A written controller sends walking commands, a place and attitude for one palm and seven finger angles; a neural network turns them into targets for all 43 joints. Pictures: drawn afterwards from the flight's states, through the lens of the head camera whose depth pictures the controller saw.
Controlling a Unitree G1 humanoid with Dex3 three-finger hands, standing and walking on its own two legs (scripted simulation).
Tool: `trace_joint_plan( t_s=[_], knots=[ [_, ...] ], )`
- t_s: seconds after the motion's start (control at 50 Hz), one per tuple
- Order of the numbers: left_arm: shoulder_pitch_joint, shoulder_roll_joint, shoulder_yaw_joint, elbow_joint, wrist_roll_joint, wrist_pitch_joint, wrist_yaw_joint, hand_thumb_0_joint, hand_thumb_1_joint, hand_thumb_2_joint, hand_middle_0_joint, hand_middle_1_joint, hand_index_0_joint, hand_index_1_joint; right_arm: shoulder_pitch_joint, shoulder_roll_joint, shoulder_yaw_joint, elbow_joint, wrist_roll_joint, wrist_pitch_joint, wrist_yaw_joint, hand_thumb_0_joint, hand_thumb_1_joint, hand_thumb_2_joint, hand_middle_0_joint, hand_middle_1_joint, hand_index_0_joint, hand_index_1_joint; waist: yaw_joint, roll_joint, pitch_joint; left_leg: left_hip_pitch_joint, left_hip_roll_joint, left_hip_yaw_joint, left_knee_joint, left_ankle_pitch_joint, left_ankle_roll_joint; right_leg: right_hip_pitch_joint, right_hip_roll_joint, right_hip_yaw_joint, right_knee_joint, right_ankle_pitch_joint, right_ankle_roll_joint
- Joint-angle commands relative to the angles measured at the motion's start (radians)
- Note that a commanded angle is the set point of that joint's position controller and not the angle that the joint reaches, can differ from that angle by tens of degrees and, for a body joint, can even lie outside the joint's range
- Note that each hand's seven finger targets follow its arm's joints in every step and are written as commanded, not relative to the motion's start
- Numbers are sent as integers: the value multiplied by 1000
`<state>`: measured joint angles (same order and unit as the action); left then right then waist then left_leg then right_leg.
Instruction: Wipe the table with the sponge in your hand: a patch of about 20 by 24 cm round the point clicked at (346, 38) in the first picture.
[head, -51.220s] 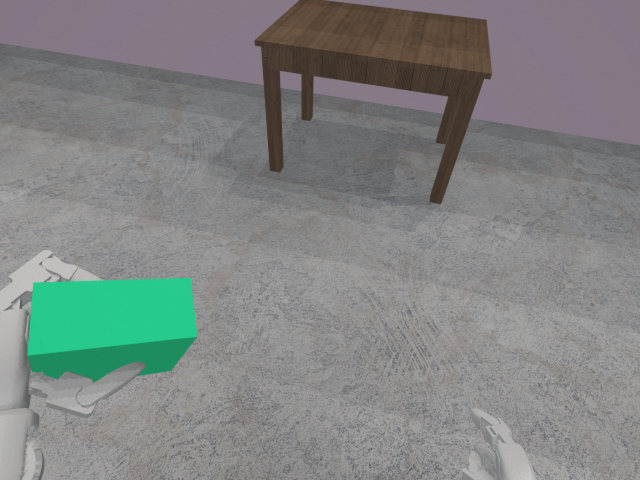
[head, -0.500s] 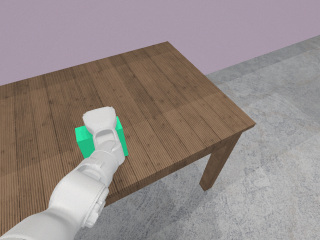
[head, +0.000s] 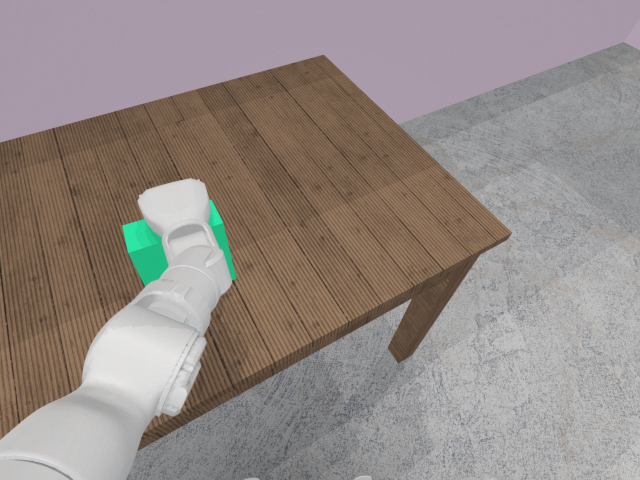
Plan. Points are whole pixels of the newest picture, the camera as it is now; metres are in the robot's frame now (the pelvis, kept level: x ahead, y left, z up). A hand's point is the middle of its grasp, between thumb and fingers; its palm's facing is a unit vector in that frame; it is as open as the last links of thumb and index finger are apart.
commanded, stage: wipe forward along the third lane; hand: left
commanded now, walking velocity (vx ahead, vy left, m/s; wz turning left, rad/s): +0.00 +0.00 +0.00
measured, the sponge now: (187, 263) +0.44 +0.18 -0.04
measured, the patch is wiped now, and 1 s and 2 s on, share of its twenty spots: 0.90 1.00 1.00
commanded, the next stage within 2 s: wipe back along the third lane in 0.36 s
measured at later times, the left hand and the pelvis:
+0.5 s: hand (174, 210) +0.50 +0.19 +0.01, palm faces -0.12 +0.01 -0.99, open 10.1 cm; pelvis +0.01 +0.02 -0.01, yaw -1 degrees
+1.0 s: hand (176, 221) +0.48 +0.19 +0.02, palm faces -0.08 +0.01 -1.00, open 10.2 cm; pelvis +0.04 +0.03 +0.01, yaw +0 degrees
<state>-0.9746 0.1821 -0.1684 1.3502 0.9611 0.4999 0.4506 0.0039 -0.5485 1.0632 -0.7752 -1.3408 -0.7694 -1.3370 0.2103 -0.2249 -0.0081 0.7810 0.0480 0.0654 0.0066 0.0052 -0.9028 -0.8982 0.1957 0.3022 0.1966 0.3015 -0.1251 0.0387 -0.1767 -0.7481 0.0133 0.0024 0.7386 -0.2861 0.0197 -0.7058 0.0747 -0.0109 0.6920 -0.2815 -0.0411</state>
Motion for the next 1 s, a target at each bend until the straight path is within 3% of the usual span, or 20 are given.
trace_joint_plan(
  t_s=[0.0,0.12,0.18,0.22,0.28,0.34,0.38,0.42,0.46,0.48,0.52,0.56,0.6,0.68,0.76,0.78,0.86,0.92,0.96,0.98],
  knots=[
    [-378,191,-3,-84,36,6,30,0,100,1300,-1200,-1600,-1200,-1600,36,-159,-47,-81,-4,-31,-10,0,-900,-900,200,300,200,300,-29,-65,-294,158,-3,2,-64,42,29,140,-30,28,-115,133,16],
    [-380,211,16,-56,35,2,20,0,100,1300,-1200,-1600,-1200,-1600,66,-165,-49,-80,-8,-28,0,0,-900,-900,200,300,200,300,-33,-75,-321,158,2,-3,-46,87,28,145,-25,18,-95,191,13],
    [-420,211,13,-59,45,0,21,0,100,1300,-1200,-1600,-1200,-1600,80,-169,-53,-73,-11,-28,4,0,-900,-900,200,300,200,300,-41,-42,-319,164,5,-10,-38,106,27,113,-21,12,-81,193,9],
    [-415,184,-3,-60,48,-1,23,0,100,1300,-1200,-1600,-1200,-1600,90,-170,-56,-75,-15,-28,10,0,-900,-900,200,300,200,300,-45,-48,-334,170,5,-11,-28,120,29,106,-17,8,-76,205,7],
    [-430,233,33,-43,43,-3,27,0,100,1300,-1200,-1600,-1200,-1600,100,-177,-56,-69,-17,-27,12,0,-900,-900,200,300,200,300,-48,-56,-329,149,7,-12,-21,119,29,105,-17,8,-69,211,8],
    [-447,215,9,-24,55,6,26,0,100,1300,-1200,-1600,-1200,-1600,103,-178,-55,-67,-17,-26,16,0,-900,-900,200,300,200,300,-59,-45,-311,140,8,-17,-19,101,28,71,-15,4,-68,177,6],
    [-486,227,16,-27,54,7,26,0,100,1300,-1200,-1600,-1200,-1600,112,-182,-57,-63,-20,-28,17,0,-900,-900,200,300,200,300,-65,-16,-313,151,12,-22,-17,105,28,44,-12,0,-61,160,4],
    [-516,265,32,-7,61,11,28,0,100,1300,-1200,-1600,-1200,-1600,118,-188,-55,-63,-20,-29,16,0,-900,-900,200,300,200,300,-74,-35,-315,130,12,-27,-14,78,30,34,-11,0,-59,126,5],
    [-525,230,18,-15,51,10,23,0,100,1300,-1200,-1600,-1200,-1600,117,-185,-59,-66,-21,-34,19,0,-900,-900,200,300,200,300,-76,-15,-333,149,14,-31,-12,86,31,27,-9,-2,-57,125,3],
    [-477,239,29,0,49,12,21,0,100,1300,-1200,-1600,-1200,-1600,127,-185,-57,-70,-20,-34,22,0,-900,-900,200,300,200,300,-57,-17,-352,149,14,-31,-11,95,29,41,-7,-6,-50,128,2],
    [-450,178,-11,-15,38,10,10,0,100,1300,-1200,-1600,-1200,-1600,123,-178,-57,-82,-20,-31,26,0,-900,-900,200,300,200,300,-54,-14,-368,174,16,-31,-12,110,26,42,-4,-11,-50,136,3],
    [-417,156,-3,-23,26,5,5,0,100,1300,-1200,-1600,-1200,-1600,121,-175,-63,-84,-19,-27,31,0,-900,-900,200,300,200,300,-40,-12,-384,196,18,-37,-14,138,24,50,-2,-14,-47,152,-1],
    [-396,118,-28,-38,13,3,4,0,100,1300,-1200,-1600,-1200,-1600,117,-170,-63,-87,-16,-23,34,0,-900,-900,200,300,200,300,-42,-32,-362,205,20,-37,-16,134,24,42,0,-16,-57,147,2],
    [-319,70,-36,-55,-15,10,11,0,100,1300,-1200,-1600,-1200,-1600,98,-162,-64,-86,-12,-12,43,0,-900,-900,200,300,200,300,-10,-40,-360,233,21,-37,-37,165,19,76,1,-23,-64,171,-1],
    [-297,2,-74,-93,-36,24,12,0,100,1300,-1200,-1600,-1200,-1600,58,-150,-64,-85,-6,2,47,0,-900,-900,200,300,200,300,1,-26,-332,270,20,-30,-64,183,16,103,-2,-24,-87,190,-4],
    [-280,12,-69,-87,-32,27,15,0,100,1300,-1200,-1600,-1200,-1600,59,-151,-66,-78,-5,6,47,0,-900,-900,200,300,200,300,3,-36,-320,281,23,-31,-66,193,15,104,-3,-25,-89,196,-4],
    [-213,-63,-100,-125,-48,30,9,0,100,1300,-1200,-1600,-1200,-1600,18,-139,-67,-89,-5,23,51,0,-900,-900,200,300,200,300,29,-33,-330,327,21,-30,-81,265,10,148,-4,-31,-94,261,-12],
    [-167,-76,-112,-137,-45,33,11,0,100,1300,-1200,-1600,-1200,-1600,0,-136,-67,-89,-5,42,53,0,-900,-900,200,300,200,300,32,-76,-298,343,21,-26,-90,284,9,176,-6,-34,-107,293,-12],
    [-142,-123,-130,-167,-61,29,9,0,100,1300,-1200,-1600,-1200,-1600,-29,-128,-68,-98,-2,48,54,0,-900,-900,200,300,200,300,44,-84,-305,360,18,-23,-98,319,9,206,-8,-34,-112,335,-15],
    [-131,-108,-126,-167,-55,27,13,0,100,1300,-1200,-1600,-1200,-1600,-28,-131,-69,-93,-5,55,53,0,-900,-900,200,300,200,300,44,-89,-303,370,19,-22,-97,327,8,214,-10,-31,-112,348,-14]
  ],
)
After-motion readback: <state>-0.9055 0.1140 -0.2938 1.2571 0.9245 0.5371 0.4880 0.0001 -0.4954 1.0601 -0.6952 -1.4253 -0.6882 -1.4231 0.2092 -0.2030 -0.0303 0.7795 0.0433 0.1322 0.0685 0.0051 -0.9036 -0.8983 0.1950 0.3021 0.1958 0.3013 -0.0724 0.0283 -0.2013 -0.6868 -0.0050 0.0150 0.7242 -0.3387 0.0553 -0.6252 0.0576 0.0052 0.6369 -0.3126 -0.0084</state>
